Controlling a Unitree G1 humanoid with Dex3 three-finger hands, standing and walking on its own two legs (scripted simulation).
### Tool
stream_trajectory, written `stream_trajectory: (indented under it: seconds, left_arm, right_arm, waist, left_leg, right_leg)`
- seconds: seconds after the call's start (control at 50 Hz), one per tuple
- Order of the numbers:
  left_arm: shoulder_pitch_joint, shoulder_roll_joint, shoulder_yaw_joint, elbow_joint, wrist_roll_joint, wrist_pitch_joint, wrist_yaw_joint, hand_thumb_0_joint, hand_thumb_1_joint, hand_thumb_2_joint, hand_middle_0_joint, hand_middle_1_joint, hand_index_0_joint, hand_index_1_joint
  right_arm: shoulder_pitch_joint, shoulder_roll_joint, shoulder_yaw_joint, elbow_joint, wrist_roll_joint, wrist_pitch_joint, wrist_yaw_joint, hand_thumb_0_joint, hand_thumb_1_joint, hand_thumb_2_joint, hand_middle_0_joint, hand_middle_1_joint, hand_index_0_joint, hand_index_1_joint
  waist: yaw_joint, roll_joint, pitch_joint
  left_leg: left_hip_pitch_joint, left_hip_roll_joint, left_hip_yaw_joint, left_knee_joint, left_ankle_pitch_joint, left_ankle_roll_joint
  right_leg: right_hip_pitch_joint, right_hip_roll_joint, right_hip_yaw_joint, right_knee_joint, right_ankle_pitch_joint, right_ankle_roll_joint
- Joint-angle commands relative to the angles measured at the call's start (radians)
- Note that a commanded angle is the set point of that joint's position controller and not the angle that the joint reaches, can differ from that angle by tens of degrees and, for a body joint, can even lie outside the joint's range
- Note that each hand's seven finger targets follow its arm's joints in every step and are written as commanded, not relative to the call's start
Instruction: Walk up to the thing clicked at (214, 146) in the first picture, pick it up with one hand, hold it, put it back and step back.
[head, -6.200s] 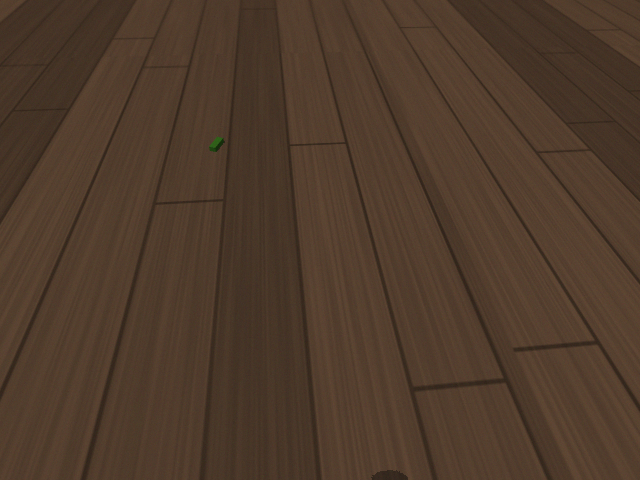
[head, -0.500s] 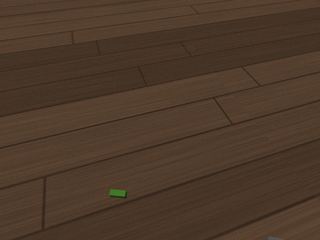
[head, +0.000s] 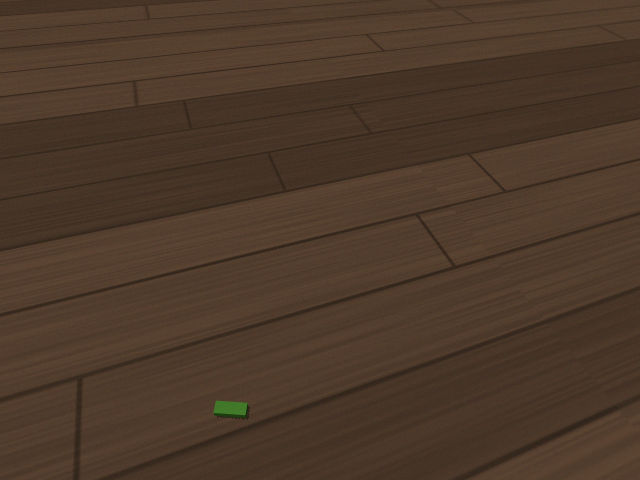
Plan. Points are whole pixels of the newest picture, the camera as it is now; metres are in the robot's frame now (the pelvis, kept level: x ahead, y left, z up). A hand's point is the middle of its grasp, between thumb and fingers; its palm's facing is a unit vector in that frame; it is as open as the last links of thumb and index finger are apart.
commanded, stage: walk up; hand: left
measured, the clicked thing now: (231, 409) +0.44 +0.23 -0.77
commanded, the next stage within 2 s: stand in 0.80 s
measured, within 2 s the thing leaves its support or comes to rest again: neither
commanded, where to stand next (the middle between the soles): +0.07 +0.02 m, yaw -2 degrees
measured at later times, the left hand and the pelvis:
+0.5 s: hand out of the picture +0.10 +0.25 -0.15, palm faces -0.03 -0.93 -0.36, open 7.4 cm; pelvis +0.01 -0.01 +0.00, yaw +0 degrees
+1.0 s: hand out of the picture +0.11 +0.24 -0.15, palm faces -0.02 -0.94 -0.35, open 7.4 cm; pelvis +0.01 -0.01 +0.00, yaw +0 degrees
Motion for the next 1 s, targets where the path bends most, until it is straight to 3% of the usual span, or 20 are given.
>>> stream_trajectory:
  seconds: [0.0, 0.26, 0.48, 0.76, 0.78, 0.82, 0.98]
  left_arm:
    - [-0.039, 0.21, 0.037, -0.048, -0.003, -0.018, 0.017, 0.0, 0.9, 0.9, -0.2, -0.3, -0.2, -0.3]
    - [-0.052, 0.212, 0.043, -0.061, 0.006, -0.015, 0.016, 0.0, 0.9, 0.9, -0.2, -0.3, -0.2, -0.3]
    - [-0.043, 0.205, 0.049, -0.07, 0.004, -0.016, 0.019, 0.0, 0.9, 0.9, -0.2, -0.3, -0.2, -0.3]
    - [-0.044, 0.201, 0.052, -0.085, 0.008, -0.01, 0.019, 0.0, 0.9, 0.9, -0.2, -0.3, -0.2, -0.3]
    - [-0.047, 0.193, 0.049, -0.085, -0.001, -0.004, 0.018, 0.0, 0.9, 0.9, -0.2, -0.3, -0.2, -0.3]
    - [-0.039, 0.188, 0.048, -0.089, -0.002, 0.0, 0.017, 0.0, 0.9, 0.9, -0.2, -0.3, -0.2, -0.3]
    - [-0.026, 0.193, 0.046, -0.09, 0.001, -0.001, 0.012, 0.0, 0.9, 0.9, -0.2, -0.3, -0.2, -0.3]
  right_arm:
    - [-0.059, -0.224, -0.037, -0.057, -0.002, -0.022, -0.018, 0.0, -0.9, -0.9, 0.2, 0.3, 0.2, 0.3]
    - [-0.052, -0.228, -0.034, -0.061, -0.005, -0.02, -0.016, 0.0, -0.9, -0.9, 0.2, 0.3, 0.2, 0.3]
    - [-0.035, -0.216, -0.032, -0.062, -0.002, -0.017, -0.018, 0.0, -0.9, -0.9, 0.2, 0.3, 0.2, 0.3]
    - [-0.022, -0.218, -0.032, -0.07, -0.005, -0.017, -0.023, 0.0, -0.9, -0.9, 0.2, 0.3, 0.2, 0.3]
    - [-0.021, -0.205, -0.024, -0.071, -0.007, -0.024, -0.027, 0.0, -0.9, -0.9, 0.2, 0.3, 0.2, 0.3]
    - [-0.023, -0.219, -0.026, -0.072, -0.007, -0.031, -0.029, 0.0, -0.9, -0.9, 0.2, 0.3, 0.2, 0.3]
    - [-0.029, -0.216, -0.022, -0.07, -0.006, -0.033, -0.028, 0.0, -0.9, -0.9, 0.2, 0.3, 0.2, 0.3]
  waist:
    - [0.004, 0.028, -0.103]
    - [-0.003, 0.014, -0.091]
    - [-0.003, 0.005, -0.108]
    - [-0.004, 0.004, -0.102]
    - [-0.009, -0.037, -0.084]
    - [-0.006, -0.001, -0.1]
    - [-0.005, 0.016, -0.107]
  left_leg:
    - [0.03, 0.109, -0.075, -0.071, 0.235, 0.026]
    - [0.024, 0.102, -0.068, -0.092, 0.187, 0.022]
    - [0.059, 0.103, -0.061, -0.075, 0.273, 0.018]
    - [0.058, 0.104, -0.057, -0.078, 0.271, 0.021]
    - [0.053, 0.127, -0.076, -0.095, 0.325, 0.014]
    - [0.064, 0.128, -0.071, -0.088, 0.35, 0.011]
    - [0.068, 0.125, -0.064, -0.1, 0.28, 0.01]
  right_leg:
    - [0.044, -0.066, 0.047, -0.039, 0.128, -0.053]
    - [0.051, -0.065, 0.048, -0.057, 0.121, -0.049]
    - [0.066, -0.067, 0.042, -0.043, 0.197, -0.051]
    - [0.072, -0.066, 0.038, -0.036, 0.208, -0.055]
    - [0.063, -0.069, 0.043, -0.029, 0.231, -0.059]
    - [0.079, -0.073, 0.046, -0.031, 0.245, -0.058]
    - [0.088, -0.072, 0.053, -0.058, 0.209, -0.06]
